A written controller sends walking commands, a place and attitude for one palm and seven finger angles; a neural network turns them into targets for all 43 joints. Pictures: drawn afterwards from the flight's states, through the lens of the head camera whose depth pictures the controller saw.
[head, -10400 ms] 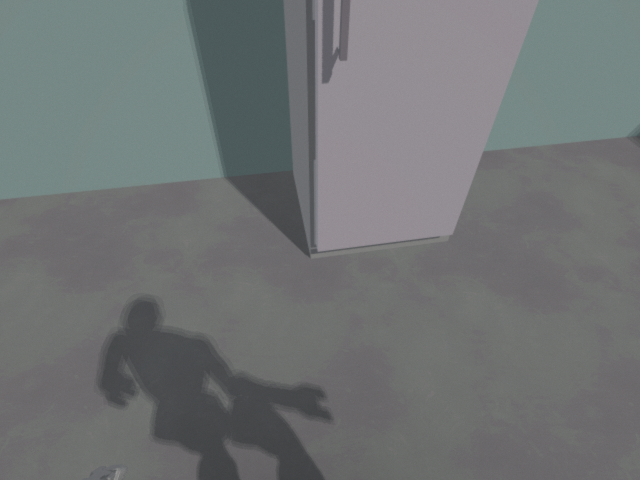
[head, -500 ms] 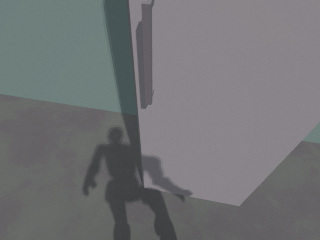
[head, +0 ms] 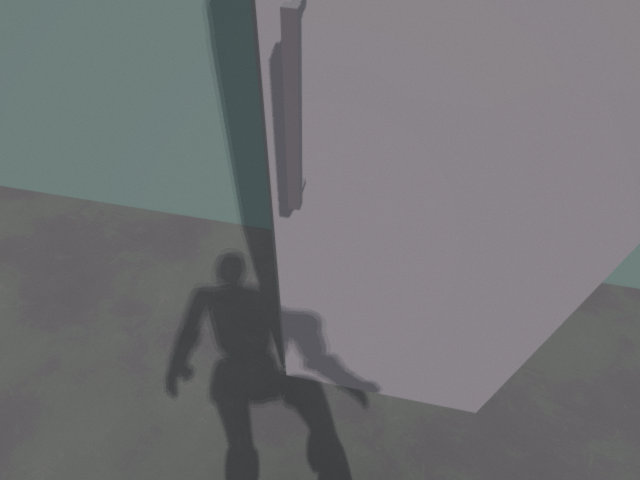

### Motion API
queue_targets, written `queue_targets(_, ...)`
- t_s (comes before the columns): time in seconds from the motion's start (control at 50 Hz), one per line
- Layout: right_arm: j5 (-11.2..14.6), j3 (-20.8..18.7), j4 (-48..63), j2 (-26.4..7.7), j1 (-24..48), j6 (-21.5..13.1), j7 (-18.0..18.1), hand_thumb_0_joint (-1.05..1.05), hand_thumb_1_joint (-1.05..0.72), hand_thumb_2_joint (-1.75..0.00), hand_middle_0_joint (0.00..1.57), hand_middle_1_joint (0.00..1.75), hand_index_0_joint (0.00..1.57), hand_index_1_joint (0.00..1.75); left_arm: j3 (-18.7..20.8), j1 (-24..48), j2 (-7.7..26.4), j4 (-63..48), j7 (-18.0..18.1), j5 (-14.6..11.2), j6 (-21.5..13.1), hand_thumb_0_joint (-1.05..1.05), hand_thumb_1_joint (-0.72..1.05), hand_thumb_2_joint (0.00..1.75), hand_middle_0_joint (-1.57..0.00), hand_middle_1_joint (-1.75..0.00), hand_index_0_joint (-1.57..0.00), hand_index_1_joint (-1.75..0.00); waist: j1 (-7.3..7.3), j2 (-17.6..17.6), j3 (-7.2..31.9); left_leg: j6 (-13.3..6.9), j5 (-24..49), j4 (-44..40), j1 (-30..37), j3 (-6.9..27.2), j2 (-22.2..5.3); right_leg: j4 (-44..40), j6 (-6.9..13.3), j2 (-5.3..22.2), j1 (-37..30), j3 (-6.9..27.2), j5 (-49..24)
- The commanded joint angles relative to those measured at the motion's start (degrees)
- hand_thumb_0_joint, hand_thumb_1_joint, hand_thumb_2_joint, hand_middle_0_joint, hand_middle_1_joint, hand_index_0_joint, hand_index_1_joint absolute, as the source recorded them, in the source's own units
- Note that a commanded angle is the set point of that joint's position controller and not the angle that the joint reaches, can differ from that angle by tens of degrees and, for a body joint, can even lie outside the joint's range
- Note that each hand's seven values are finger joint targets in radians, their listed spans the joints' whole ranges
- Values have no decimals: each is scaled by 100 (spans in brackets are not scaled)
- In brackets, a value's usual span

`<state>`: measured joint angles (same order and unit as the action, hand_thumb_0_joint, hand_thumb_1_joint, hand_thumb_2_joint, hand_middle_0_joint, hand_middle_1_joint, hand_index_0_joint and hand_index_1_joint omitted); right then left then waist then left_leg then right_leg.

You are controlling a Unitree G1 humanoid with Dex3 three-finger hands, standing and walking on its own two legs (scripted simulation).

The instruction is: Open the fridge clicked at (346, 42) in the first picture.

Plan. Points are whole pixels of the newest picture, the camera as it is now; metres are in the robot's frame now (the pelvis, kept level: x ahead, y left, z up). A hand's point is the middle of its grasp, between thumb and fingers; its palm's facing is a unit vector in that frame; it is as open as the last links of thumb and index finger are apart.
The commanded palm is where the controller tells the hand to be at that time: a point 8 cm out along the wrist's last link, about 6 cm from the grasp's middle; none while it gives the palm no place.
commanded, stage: look again from close up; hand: left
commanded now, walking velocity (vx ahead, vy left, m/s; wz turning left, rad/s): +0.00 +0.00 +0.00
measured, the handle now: (297, 117) +0.50 +0.07 +0.21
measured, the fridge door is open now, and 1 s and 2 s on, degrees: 0 0 0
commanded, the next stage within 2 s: raise the hand to about handle height in 1.42 s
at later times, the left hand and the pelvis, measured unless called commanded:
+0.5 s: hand out of the picture +0.07 +0.25 -0.16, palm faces +0.00 -0.95 -0.32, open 7.4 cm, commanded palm none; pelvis +0.00 +0.00 +0.00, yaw +0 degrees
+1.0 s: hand out of the picture +0.07 +0.25 -0.16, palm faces +0.00 -0.95 -0.32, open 7.4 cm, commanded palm none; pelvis +0.00 +0.00 +0.00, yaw +0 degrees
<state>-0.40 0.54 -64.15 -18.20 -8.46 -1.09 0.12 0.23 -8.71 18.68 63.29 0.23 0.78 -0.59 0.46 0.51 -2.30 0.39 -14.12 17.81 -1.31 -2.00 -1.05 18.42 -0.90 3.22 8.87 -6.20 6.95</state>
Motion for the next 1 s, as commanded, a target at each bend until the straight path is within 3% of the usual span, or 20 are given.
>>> queue_targets(0.0, -18, -246, 343, -1196, 205, -114, 62, 0, -90, -90, 20, 30, 20, 30, 213, 214, 1133, -325, 53, 14, -137, 0, 90, 90, -20, -30, -20, -30, 22, -125, 255, -120, 884, -445, -713, 504, -650, -186, 183, 591, -650, 697, -715)
queue_targets(0.24, -17, -242, 333, -1223, 208, -108, 58, 0, -90, -90, 20, 30, 20, 30, 220, 223, 1176, -300, 45, 14, -147, 0, 90, 90, -20, -30, -20, -30, 17, 1, 279, -121, 827, -462, -670, 503, -651, -229, 190, 606, -660, 709, -685)
queue_targets(0.64, -17, -236, 328, -1251, 233, -116, 64, 0, -90, -90, 20, 30, 20, 30, 222, 288, 1205, -286, 31, 16, -128, 0, 90, 90, -20, -30, -20, -30, 31, -99, 209, -108, 831, -514, -720, 518, -653, -243, 177, 594, -670, 692, -617)
queue_targets(0.98, -21, -243, 338, -1241, 223, -130, 79, 0, -90, -90, 20, 30, 20, 30, 231, 263, 1199, -278, 34, 15, -137, 0, 90, 90, -20, -30, -20, -30, 35, -83, 351, -116, 1176, -482, -570, 521, -680, -190, 197, 612, -748, 652, -962)
